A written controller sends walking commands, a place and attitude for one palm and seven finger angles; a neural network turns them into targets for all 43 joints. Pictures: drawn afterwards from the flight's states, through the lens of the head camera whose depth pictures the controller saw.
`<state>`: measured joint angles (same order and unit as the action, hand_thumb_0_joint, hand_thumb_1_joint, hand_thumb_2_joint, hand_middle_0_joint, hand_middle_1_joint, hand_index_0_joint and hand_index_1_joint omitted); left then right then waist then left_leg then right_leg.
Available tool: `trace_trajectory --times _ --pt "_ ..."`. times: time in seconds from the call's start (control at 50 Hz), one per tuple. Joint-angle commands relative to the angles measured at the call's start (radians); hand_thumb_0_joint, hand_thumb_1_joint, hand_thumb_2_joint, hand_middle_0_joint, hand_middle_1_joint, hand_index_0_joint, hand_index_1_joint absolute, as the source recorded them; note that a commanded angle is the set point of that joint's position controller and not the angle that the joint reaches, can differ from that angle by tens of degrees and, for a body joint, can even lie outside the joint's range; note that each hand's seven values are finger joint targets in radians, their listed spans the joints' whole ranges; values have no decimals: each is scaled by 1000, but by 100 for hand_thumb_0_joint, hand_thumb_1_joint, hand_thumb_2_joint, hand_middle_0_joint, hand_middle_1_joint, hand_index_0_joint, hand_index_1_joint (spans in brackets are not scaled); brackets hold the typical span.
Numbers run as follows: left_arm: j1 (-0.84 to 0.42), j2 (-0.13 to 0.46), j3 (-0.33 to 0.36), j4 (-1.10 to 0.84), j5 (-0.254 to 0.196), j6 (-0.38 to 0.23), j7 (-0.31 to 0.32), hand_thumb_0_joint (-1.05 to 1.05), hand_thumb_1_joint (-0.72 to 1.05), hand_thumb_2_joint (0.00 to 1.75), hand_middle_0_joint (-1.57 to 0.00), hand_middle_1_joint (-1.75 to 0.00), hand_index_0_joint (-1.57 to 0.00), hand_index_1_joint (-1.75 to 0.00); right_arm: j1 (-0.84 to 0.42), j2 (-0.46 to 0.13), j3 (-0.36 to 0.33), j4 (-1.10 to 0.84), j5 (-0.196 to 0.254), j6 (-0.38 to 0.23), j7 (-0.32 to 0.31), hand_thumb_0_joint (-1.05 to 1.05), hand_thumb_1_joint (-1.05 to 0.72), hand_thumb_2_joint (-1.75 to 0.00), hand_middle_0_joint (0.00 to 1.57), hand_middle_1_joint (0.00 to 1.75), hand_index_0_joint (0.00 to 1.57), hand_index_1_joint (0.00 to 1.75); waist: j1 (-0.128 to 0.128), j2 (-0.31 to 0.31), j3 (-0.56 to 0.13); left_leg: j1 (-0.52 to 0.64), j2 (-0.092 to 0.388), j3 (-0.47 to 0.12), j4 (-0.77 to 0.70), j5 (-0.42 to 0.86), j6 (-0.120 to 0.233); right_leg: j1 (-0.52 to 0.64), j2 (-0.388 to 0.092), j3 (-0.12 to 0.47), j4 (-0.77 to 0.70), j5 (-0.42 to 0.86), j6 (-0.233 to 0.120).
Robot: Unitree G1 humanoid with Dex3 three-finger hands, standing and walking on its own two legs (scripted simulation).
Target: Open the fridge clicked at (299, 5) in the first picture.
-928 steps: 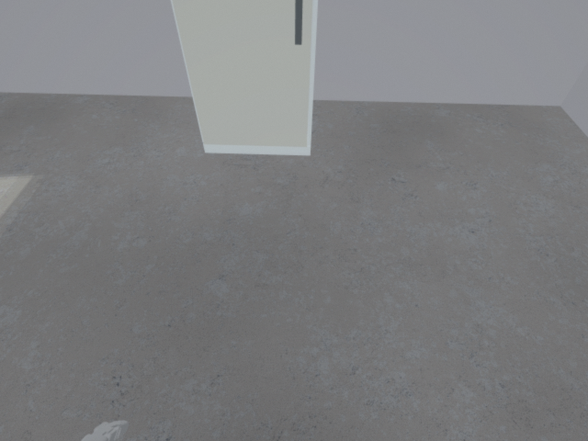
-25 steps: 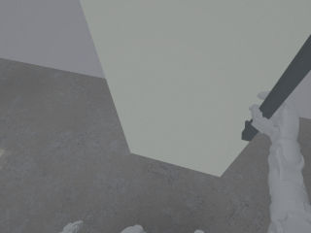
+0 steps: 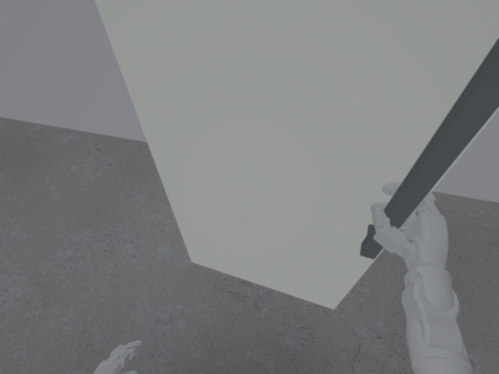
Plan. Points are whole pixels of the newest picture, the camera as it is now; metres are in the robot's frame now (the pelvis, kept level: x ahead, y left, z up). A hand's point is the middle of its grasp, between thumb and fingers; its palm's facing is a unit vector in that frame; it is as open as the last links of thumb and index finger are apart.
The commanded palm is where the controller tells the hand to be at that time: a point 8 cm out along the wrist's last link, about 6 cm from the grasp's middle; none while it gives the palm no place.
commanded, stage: walk backward, drawing the door open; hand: right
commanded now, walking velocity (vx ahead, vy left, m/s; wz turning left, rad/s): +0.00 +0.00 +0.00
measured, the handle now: (419, 169) +0.40 -0.19 +0.14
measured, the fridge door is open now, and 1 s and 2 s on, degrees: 6 34 69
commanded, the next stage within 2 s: none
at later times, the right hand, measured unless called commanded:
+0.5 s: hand (357, 295) +0.24 -0.11 +0.07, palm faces +0.11 +0.98 -0.15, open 6.3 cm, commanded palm +0.20 -0.16 +0.07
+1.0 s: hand (298, 362) +0.15 -0.03 +0.07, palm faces +0.24 +0.95 -0.19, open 6.5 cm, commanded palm +0.11 -0.08 +0.06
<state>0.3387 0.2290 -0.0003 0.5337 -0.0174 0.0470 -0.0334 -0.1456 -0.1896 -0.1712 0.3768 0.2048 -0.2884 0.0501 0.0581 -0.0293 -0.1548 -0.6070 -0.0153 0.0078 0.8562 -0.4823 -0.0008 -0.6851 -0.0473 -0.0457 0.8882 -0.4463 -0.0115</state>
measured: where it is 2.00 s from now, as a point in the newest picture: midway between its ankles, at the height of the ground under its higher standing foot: outside the picture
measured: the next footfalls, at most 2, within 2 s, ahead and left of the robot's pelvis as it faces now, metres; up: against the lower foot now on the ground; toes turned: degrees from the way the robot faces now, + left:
right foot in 0.90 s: -0.04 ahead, -0.02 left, +0.00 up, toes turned -13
left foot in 1.14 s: +0.00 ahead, +0.37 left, +0.00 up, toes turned -28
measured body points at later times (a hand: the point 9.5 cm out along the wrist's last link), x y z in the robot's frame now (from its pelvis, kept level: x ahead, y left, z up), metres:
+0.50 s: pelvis -0.05 +0.03 +0.04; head -0.04 +0.06 +0.49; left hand +0.13 +0.25 -0.06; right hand +0.23 -0.16 +0.08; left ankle -0.05 +0.12 -0.69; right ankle -0.01 -0.11 -0.69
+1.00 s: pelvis -0.11 +0.17 +0.03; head -0.10 +0.18 +0.48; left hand +0.05 +0.37 -0.09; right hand +0.14 -0.08 +0.08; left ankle -0.08 +0.22 -0.62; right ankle -0.08 -0.01 -0.69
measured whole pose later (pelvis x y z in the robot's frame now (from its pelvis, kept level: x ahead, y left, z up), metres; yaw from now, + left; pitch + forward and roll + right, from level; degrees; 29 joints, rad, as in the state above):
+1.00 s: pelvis -0.11 +0.17 +0.03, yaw -16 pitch -3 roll +1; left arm 0.24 0.18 0.01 0.71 0.04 -0.06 0.09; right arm -0.01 -0.17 -0.03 0.25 0.04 -0.06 -0.05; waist 0.12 -0.05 0.08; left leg -0.51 -0.09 0.07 1.15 -0.41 -0.04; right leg -0.35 -0.04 0.08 0.61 -0.22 0.03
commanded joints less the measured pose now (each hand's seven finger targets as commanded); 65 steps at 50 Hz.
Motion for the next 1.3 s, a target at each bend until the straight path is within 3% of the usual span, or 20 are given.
trace_trajectory --times 0.0,0.02,0.08,0.2,0.36,0.52,0.72,0.82,0.86,0.88,0.9,0.92,0.98,1.06,1.1,1.14,1.2,1.24,1.26,1.28 --pt "-44 129 53 -157 0 -47 12 0 90 90 -20 -30 -20 -30 0 -83 40 -372 -12 -81 35 0 -90 -90 45 140 45 140 -46 -14 -266 155 -25 44 -52 639 12 282 22 35 -74 603 -9" --pt "-12 118 36 -164 -25 -25 74 0 90 90 -20 -30 -20 -30 -385 -358 -66 -495 -135 -54 -58 0 -90 -90 45 140 45 140 -11 -36 -339 253 39 -31 -162 638 10 430 26 25 -146 465 -36" --pt "-71 95 29 -132 -9 -10 133 0 90 90 -20 -30 -20 -30 -93 -137 78 -398 -148 29 -104 0 -90 -90 45 140 45 140 -6 -55 -238 273 64 12 -206 724 -14 520 7 31 -210 577 -44" --pt "-148 103 10 -114 12 12 155 0 90 90 -20 -30 -20 -30 -1 -63 165 -291 -168 115 -105 0 -90 -90 45 140 45 140 -3 -6 -68 274 35 55 -269 510 -29 541 -69 127 -340 754 -45" --pt "-190 99 14 -109 30 15 141 0 90 90 -20 -30 -20 -30 6 -45 184 -274 -182 132 -108 0 -90 -90 45 140 45 140 -6 -40 -71 319 19 50 -332 444 -28 577 -78 168 -447 702 -49" --pt "-233 96 30 -95 24 -7 141 0 90 90 -20 -30 -20 -30 -46 -61 173 -284 -185 142 -106 0 -90 -90 45 140 45 140 1 -32 -31 370 18 11 -387 269 -22 419 -80 210 -549 256 -59" --pt "-241 58 44 -10 7 -82 141 0 90 90 -20 -30 -20 -30 -58 -69 158 -327 -180 173 -108 0 -90 -90 45 140 45 140 9 119 7 258 112 24 -553 61 -23 442 41 41 -270 184 19" --pt "-236 56 44 36 6 -139 152 0 90 90 -20 -30 -20 -30 -46 -69 159 -334 -190 169 -103 0 -90 -90 45 140 45 140 11 132 103 205 152 95 -551 215 -38 381 41 -31 -12 68 25" --pt "-142 62 39 71 7 -177 160 0 90 90 -20 -30 -20 -30 -70 -52 184 -340 -190 154 -94 0 -90 -90 45 140 45 140 72 47 154 42 37 183 -287 330 -138 590 -24 82 -293 148 -33" --pt "-112 99 47 72 20 -193 161 0 90 90 -20 -30 -20 -30 -64 -24 201 -347 -183 150 -84 0 -90 -90 45 140 45 140 102 -213 173 -78 -118 188 158 241 -246 645 -230 495 -728 281 -168" --pt "-177 128 55 19 77 -185 136 0 90 90 -20 -30 -20 -30 -22 -33 172 -366 -205 136 -77 0 -90 -90 45 140 45 140 17 -342 117 -43 -40 -89 509 -9 -132 484 -451 950 -811 150 -243" --pt "-251 132 54 12 81 -159 126 0 90 90 -20 -30 -20 -30 21 -70 150 -354 -223 137 -68 0 -90 -90 45 140 45 140 -33 -203 169 20 24 -197 504 15 -61 323 -480 1007 -805 -31 -220" --pt "-293 116 62 20 71 -141 133 0 90 90 -20 -30 -20 -30 12 -85 104 -410 -210 128 -57 0 -90 -90 45 140 45 140 -62 -111 187 140 60 -224 235 24 -12 190 -335 587 -614 -98 -136" --pt "-207 92 60 31 30 -193 140 0 90 90 -20 -30 -20 -30 -77 -8 181 -418 -192 138 -76 0 -90 -90 45 140 45 140 -21 -79 -80 532 -75 106 -378 55 -16 303 -53 201 -486 -77 29" --pt "-167 32 62 47 22 -201 140 0 90 90 -20 -30 -20 -30 -173 -36 188 -511 -209 122 -74 0 -90 -90 45 140 45 140 25 14 -140 401 60 61 -517 73 27 471 74 13 -208 90 65" --pt "-183 -12 49 47 23 -219 142 0 90 90 -20 -30 -20 -30 -196 -38 188 -547 -211 109 -82 0 -90 -90 45 140 45 140 42 21 -94 276 175 70 -432 285 83 460 89 -34 -5 131 77" --pt "-232 41 69 48 24 -220 172 0 90 90 -20 -30 -20 -30 -154 -34 183 -456 -205 133 -65 0 -90 -90 45 140 45 140 5 253 34 194 215 43 -390 309 143 418 14 -14 88 73 50" --pt "-163 47 51 55 39 -234 182 0 90 90 -20 -30 -20 -30 -184 17 243 -474 -203 125 -43 0 -90 -90 45 140 45 140 55 161 100 70 130 135 -111 353 85 569 -33 87 -224 191 -3" --pt "-125 98 60 52 49 -243 186 0 90 90 -20 -30 -20 -30 -132 47 256 -458 -190 117 -34 0 -90 -90 45 140 45 140 69 -71 108 -120 0 149 194 212 -8 718 -223 478 -457 506 -116" --pt "-130 103 49 51 69 -244 165 0 90 90 -20 -30 -20 -30 -85 69 284 -465 -209 99 -29 0 -90 -90 45 140 45 140 27 -162 103 -191 -32 8 347 -86 -56 761 -413 831 -614 698 -175"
